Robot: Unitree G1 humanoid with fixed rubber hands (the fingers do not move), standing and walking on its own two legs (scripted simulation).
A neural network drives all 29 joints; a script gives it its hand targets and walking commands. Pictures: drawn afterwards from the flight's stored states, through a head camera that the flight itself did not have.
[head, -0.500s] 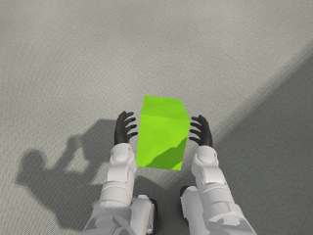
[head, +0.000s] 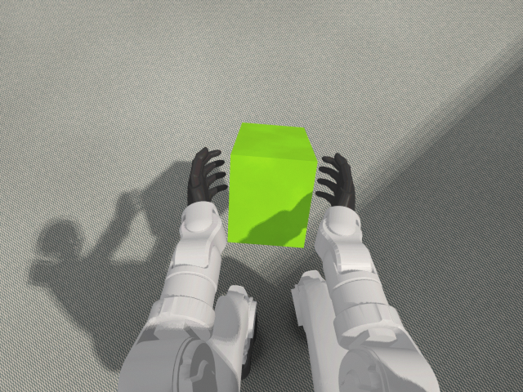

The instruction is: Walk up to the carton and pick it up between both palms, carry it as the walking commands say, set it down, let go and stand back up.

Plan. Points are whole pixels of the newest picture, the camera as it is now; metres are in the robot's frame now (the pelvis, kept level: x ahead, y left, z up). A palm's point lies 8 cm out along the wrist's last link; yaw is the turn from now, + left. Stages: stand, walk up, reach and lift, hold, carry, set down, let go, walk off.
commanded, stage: set down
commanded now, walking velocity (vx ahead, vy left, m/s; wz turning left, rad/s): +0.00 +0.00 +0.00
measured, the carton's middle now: (269, 178) +0.47 -0.01 -0.22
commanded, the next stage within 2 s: none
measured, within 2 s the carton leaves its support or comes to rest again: neither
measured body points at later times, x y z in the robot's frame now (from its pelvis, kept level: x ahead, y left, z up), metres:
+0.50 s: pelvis -0.01 +0.01 -0.07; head +0.25 -0.02 +0.30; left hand +0.45 +0.10 -0.17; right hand +0.42 -0.13 -0.18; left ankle +0.06 +0.12 -0.59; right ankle +0.12 -0.10 -0.59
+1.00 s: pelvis -0.03 +0.01 -0.14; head +0.26 -0.02 +0.20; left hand +0.47 +0.10 -0.25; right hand +0.44 -0.13 -0.26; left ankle +0.06 +0.12 -0.59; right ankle +0.12 -0.10 -0.59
